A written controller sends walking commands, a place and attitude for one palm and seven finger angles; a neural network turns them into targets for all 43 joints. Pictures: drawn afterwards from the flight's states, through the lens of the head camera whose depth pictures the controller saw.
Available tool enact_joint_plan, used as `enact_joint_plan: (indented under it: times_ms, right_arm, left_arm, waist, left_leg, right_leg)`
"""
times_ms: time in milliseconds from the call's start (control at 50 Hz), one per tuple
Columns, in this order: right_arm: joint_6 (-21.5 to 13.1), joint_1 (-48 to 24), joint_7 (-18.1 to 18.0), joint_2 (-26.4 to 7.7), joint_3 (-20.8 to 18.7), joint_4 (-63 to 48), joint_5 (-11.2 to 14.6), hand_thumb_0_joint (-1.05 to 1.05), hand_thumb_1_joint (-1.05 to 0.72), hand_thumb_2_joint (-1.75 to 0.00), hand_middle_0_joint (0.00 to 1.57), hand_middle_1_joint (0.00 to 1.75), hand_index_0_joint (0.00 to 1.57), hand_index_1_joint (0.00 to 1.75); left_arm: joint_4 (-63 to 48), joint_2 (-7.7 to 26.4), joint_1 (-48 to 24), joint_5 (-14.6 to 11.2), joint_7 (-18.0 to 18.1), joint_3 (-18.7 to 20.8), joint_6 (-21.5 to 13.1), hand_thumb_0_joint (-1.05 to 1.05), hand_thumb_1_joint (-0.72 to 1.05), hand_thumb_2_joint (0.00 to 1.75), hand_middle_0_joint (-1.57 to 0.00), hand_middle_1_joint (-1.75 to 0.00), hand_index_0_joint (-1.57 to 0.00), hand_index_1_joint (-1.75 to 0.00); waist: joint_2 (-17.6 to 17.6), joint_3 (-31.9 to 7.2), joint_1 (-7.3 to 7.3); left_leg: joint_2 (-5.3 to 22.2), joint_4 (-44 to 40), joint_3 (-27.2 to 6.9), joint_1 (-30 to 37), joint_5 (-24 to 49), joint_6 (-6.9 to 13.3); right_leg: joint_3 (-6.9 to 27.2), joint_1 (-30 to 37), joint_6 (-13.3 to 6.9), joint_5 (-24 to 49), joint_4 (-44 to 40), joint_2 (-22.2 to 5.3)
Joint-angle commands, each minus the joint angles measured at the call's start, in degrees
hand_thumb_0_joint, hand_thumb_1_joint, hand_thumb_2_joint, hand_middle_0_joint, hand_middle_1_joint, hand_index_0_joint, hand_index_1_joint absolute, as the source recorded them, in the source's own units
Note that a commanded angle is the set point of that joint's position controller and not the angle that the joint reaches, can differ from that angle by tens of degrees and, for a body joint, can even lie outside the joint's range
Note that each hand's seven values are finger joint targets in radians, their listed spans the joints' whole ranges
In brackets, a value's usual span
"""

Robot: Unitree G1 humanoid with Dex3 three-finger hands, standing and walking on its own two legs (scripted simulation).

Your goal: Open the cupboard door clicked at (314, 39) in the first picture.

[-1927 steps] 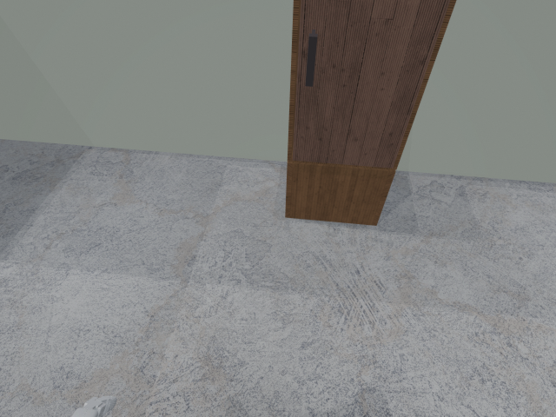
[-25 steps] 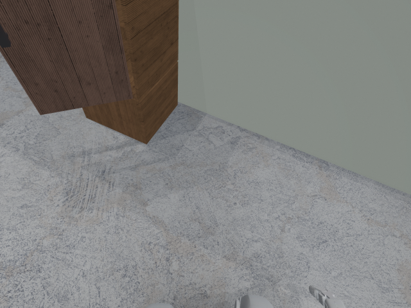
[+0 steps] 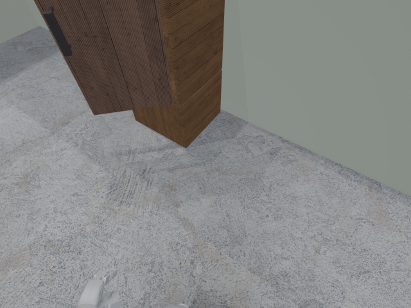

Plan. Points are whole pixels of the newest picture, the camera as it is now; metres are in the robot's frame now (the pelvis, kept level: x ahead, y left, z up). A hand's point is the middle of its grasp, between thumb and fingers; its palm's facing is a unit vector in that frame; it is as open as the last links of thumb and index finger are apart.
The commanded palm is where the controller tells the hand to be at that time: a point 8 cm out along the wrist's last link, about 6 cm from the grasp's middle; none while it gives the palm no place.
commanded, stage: turn to face it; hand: left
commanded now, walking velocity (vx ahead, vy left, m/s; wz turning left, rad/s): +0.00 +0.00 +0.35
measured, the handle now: (59, 31) +0.96 +0.53 +0.04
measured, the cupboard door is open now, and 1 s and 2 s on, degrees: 46 46 46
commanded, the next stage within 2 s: take the last steps up to it in 0.14 s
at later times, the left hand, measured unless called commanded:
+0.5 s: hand out of the picture -0.08 +0.23 -0.19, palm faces +0.30 -0.93 -0.19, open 7.4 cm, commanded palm none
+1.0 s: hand (85, 279) +0.20 +0.29 -0.16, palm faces +0.18 -0.97 -0.13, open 7.4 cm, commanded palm none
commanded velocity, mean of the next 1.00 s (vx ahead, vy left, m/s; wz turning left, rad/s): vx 0.23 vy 0.04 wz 0.10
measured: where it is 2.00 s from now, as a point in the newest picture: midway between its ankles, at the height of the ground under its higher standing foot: (168, 250)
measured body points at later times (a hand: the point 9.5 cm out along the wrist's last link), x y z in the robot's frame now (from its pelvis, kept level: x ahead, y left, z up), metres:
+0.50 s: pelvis +0.00 +0.05 +0.00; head +0.02 +0.09 +0.44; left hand -0.10 +0.28 -0.17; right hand +0.19 -0.16 -0.12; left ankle -0.03 +0.11 -0.73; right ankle -0.02 -0.10 -0.70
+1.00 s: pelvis +0.11 +0.11 +0.00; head +0.14 +0.12 +0.45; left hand +0.19 +0.34 -0.15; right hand +0.01 -0.11 -0.13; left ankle -0.03 +0.11 -0.73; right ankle +0.23 +0.02 -0.69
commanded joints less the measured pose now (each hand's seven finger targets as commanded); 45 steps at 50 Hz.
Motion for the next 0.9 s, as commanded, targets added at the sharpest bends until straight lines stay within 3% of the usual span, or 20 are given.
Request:
enact_joint_plan:
  times_ms: [0, 20, 60, 140, 220, 300, 340, 360, 380, 400, 420, 440, 460, 520, 560, 600, 660, 780, 880]
  right_arm:
    - [-0.1, -0.9, 0.5, -6.5, -1.8, -4.5, -0.7, 0.0, -0.9, -0.9, 0.2, 0.3, 0.2, 0.3]
    - [0.3, -0.3, 0.7, -6.3, -1.7, -3.5, -0.6, 0.0, -0.9, -0.9, 0.2, 0.3, 0.2, 0.3]
    - [0.2, -0.9, 1.0, -5.4, -1.2, -3.6, -0.5, 0.0, -0.9, -0.9, 0.2, 0.3, 0.2, 0.3]
    - [0.0, -6.3, 0.9, -3.9, -0.3, -4.2, -0.1, 0.0, -0.9, -0.9, 0.2, 0.3, 0.2, 0.3]
    - [-0.2, -9.0, 0.7, -3.0, 0.5, -4.0, 0.1, 0.0, -0.9, -0.9, 0.2, 0.3, 0.2, 0.3]
    - [-1.5, -11.2, 1.1, -3.0, 1.2, -4.7, 0.1, 0.0, -0.9, -0.9, 0.2, 0.3, 0.2, 0.3]
    - [-2.2, -9.5, 1.3, -3.4, 1.1, -4.4, 0.0, 0.0, -0.9, -0.9, 0.2, 0.3, 0.2, 0.3]
    - [-2.6, -7.5, 1.2, -3.4, 1.2, -3.6, -0.2, 0.0, -0.9, -0.9, 0.2, 0.3, 0.2, 0.3]
    - [-3.2, -3.7, 1.0, -4.6, 1.1, -2.6, -0.2, 0.0, -0.9, -0.9, 0.2, 0.3, 0.2, 0.3]
    - [-3.7, 1.2, 0.6, -9.2, 0.0, -1.3, -0.6, 0.0, -0.9, -0.9, 0.2, 0.3, 0.2, 0.3]
    - [-3.7, 7.2, 0.1, -14.5, -1.4, -0.4, -1.2, 0.0, -0.9, -0.9, 0.2, 0.3, 0.2, 0.3]
    - [-3.2, 9.0, -0.3, -14.0, -1.0, 0.3, -0.8, 0.0, -0.9, -0.9, 0.2, 0.3, 0.2, 0.3]
    - [-3.7, 7.1, -0.8, -10.9, 0.2, 0.0, -1.0, 0.0, -0.9, -0.9, 0.2, 0.3, 0.2, 0.3]
    - [-5.3, 2.0, -1.3, -7.0, 1.7, -1.8, -0.5, 0.0, -0.9, -0.9, 0.2, 0.3, 0.2, 0.3]
    - [-6.2, 3.1, -1.4, -6.1, 2.1, -1.0, -0.2, 0.0, -0.9, -0.9, 0.2, 0.3, 0.2, 0.3]
    - [-6.6, 5.5, -1.4, -5.2, 2.3, 0.3, 0.0, 0.0, -0.9, -0.9, 0.2, 0.3, 0.2, 0.3]
    - [-6.9, 9.1, -1.8, -3.9, 2.4, 2.3, 0.1, 0.0, -0.9, -0.9, 0.2, 0.3, 0.2, 0.3]
    - [-7.4, 16.1, -2.6, -2.0, 3.2, 5.9, -0.3, 0.0, -0.9, -0.9, 0.2, 0.3, 0.2, 0.3]
    - [-7.8, 22.1, -3.2, -0.8, 3.8, 9.3, -0.8, 0.0, -0.9, -0.9, 0.2, 0.3, 0.2, 0.3]
  left_arm:
    - [-3.3, 9.2, 2.2, 0.2, 1.1, 2.2, -1.3, 0.0, 0.9, 0.9, -0.2, -0.3, -0.2, -0.3]
    - [-3.2, 8.0, 1.0, 0.0, 0.9, 1.8, -1.5, 0.0, 0.9, 0.9, -0.2, -0.3, -0.2, -0.3]
    - [-2.9, 7.0, 2.5, -0.1, 0.7, 1.7, -1.9, 0.0, 0.9, 0.9, -0.2, -0.3, -0.2, -0.3]
    - [0.0, 8.2, 9.9, 0.4, 0.8, 2.2, -2.3, 0.0, 0.9, 0.9, -0.2, -0.3, -0.2, -0.3]
    - [2.0, 9.7, 13.2, 0.8, 0.6, 2.5, -2.3, 0.0, 0.9, 0.9, -0.2, -0.3, -0.2, -0.3]
    - [4.0, 10.8, 15.7, 1.1, 0.1, 3.3, -2.7, 0.0, 0.9, 0.9, -0.2, -0.3, -0.2, -0.3]
    - [4.9, 11.2, 14.7, 1.2, -0.4, 3.5, -2.8, 0.0, 0.9, 0.9, -0.2, -0.3, -0.2, -0.3]
    - [4.9, 11.2, 13.4, 1.0, -0.6, 3.5, -2.6, 0.0, 0.9, 0.9, -0.2, -0.3, -0.2, -0.3]
    - [4.6, 10.7, 11.4, 0.7, -0.9, 3.5, -2.4, 0.0, 0.9, 0.9, -0.2, -0.3, -0.2, -0.3]
    - [3.6, 7.9, 10.5, 0.3, -1.3, 3.1, -2.0, 0.0, 0.9, 0.9, -0.2, -0.3, -0.2, -0.3]
    - [1.4, 4.4, 8.2, 0.3, -1.8, 2.0, -2.0, 0.0, 0.9, 0.9, -0.2, -0.3, -0.2, -0.3]
    - [0.4, 5.4, 4.0, 0.8, -1.5, 1.6, -1.9, 0.0, 0.9, 0.9, -0.2, -0.3, -0.2, -0.3]
    - [1.3, 5.6, 3.2, 1.1, -1.4, 1.9, -1.8, 0.0, 0.9, 0.9, -0.2, -0.3, -0.2, -0.3]
    - [5.2, 4.6, 7.6, 1.0, -2.3, 1.7, -1.6, 0.0, 0.9, 0.9, -0.2, -0.3, -0.2, -0.3]
    - [6.7, 4.3, 10.2, 0.9, -2.4, 1.6, -1.5, 0.0, 0.9, 0.9, -0.2, -0.3, -0.2, -0.3]
    - [7.1, 4.1, 10.5, 0.8, -2.1, 1.5, -1.3, 0.0, 0.9, 0.9, -0.2, -0.3, -0.2, -0.3]
    - [7.1, 3.2, 9.0, 0.7, -2.0, 1.5, -1.1, 0.0, 0.9, 0.9, -0.2, -0.3, -0.2, -0.3]
    - [4.7, 1.9, 0.8, 0.4, -2.1, 1.0, -1.4, 0.0, 0.9, 0.9, -0.2, -0.3, -0.2, -0.3]
    - [2.6, 0.5, -5.8, 0.2, -2.4, 0.2, -2.1, 0.0, 0.9, 0.9, -0.2, -0.3, -0.2, -0.3]
  waist:
    - [-12.1, -2.9, 1.35]
    - [-11.7, -2.0, 0.41]
    - [-12.6, -2.5, 0.73]
    - [-11.1, -4.2, 3.92]
    - [-12.6, -4.2, 4.94]
    - [-13.1, -4.6, 6.22]
    - [-13.0, -3.9, 4.88]
    - [-11.9, -3.6, 3.57]
    - [-9.1, -3.9, 1.26]
    - [2.9, -6.0, -1.3]
    - [17.9, -6.4, -3.76]
    - [11.6, -4.0, -4.24]
    - [10.4, -1.9, -3.05]
    - [4.2, 1.6, 1.48]
    - [3.7, 0.1, 2.74]
    - [3.1, -0.2, 3.1]
    - [3.6, 0.6, 2.85]
    - [2.4, 3.2, 0.88]
    - [2.4, 3.5, -1.13]
  left_leg:
    - [4.5, 29.2, 4.1, -11.5, -7.2, -2.3]
    - [5.4, 31.4, 5.5, -11.4, -3.8, -3.0]
    - [6.5, 30.9, 7.1, -11.3, -1.2, -3.7]
    - [6.7, 21.6, 9.6, -10.3, -4.1, -4.3]
    - [6.1, 12.5, 11.6, -5.9, -5.9, -3.7]
    - [5.9, 3.8, 13.4, -2.8, -5.8, -2.7]
    - [5.9, -2.9, 14.6, 3.0, -3.6, -1.8]
    - [5.1, -8.1, 15.6, 8.7, -0.2, -1.3]
    - [5.3, -14.9, 15.2, 16.8, 3.1, -0.4]
    - [13.3, -19.4, 3.9, 26.5, -0.4, 3.4]
    - [26.6, -23.8, -14.0, 31.1, 2.5, 10.0]
    - [28.3, -24.6, -12.8, 26.7, 4.2, 13.1]
    - [25.6, -25.6, -11.0, 23.6, 6.5, 12.6]
    - [20.3, -27.2, -3.1, 17.9, 15.0, 9.8]
    - [18.2, -27.3, 1.0, 19.3, 22.8, 7.9]
    - [17.3, -27.1, 2.8, 20.6, 28.6, 7.1]
    - [16.7, -27.1, 3.8, 22.1, 34.2, 4.9]
    - [19.1, -26.7, 2.2, 25.4, 39.3, 5.5]
    - [19.7, -24.1, 2.0, 30.5, 48.8, 5.9]
  right_leg:
    - [13.9, 4.8, -8.3, 13.3, -14.7, -21.0]
    - [9.0, 4.5, -7.0, 16.6, -13.7, -18.1]
    - [3.5, 6.4, -5.8, 24.7, -12.1, -16.4]
    - [2.8, 13.0, -6.7, 35.0, -9.4, -17.8]
    - [1.9, 12.9, -7.3, 39.0, -8.3, -18.4]
    - [4.6, 13.8, -7.6, 27.7, -9.6, -21.0]
    - [4.2, 9.3, -6.8, 16.1, -9.2, -21.6]
    - [2.3, 5.0, -5.5, 10.0, -8.4, -20.2]
    - [-0.8, -1.4, -3.2, 3.4, -4.7, -18.0]
    - [-5.9, -11.5, -0.2, -4.4, 7.3, -12.1]
    - [-10.9, -23.8, 2.7, -18.7, 23.8, -5.0]
    - [-4.6, -25.8, 1.4, -18.4, 30.6, -6.6]
    - [-2.4, -26.8, 1.2, -14.4, 33.6, -7.8]
    - [-1.0, -23.4, 1.3, -2.7, 37.3, -8.1]
    - [-1.6, -22.5, 1.8, 1.4, 36.9, -7.4]
    - [-2.1, -22.9, 2.1, 3.4, 36.0, -6.8]
    - [-2.4, -24.8, 2.2, 6.1, 35.0, -5.9]
    - [-2.8, -28.6, 1.5, 7.2, 29.1, -6.2]
    - [-4.5, -29.2, -0.4, 5.8, 22.9, -4.9]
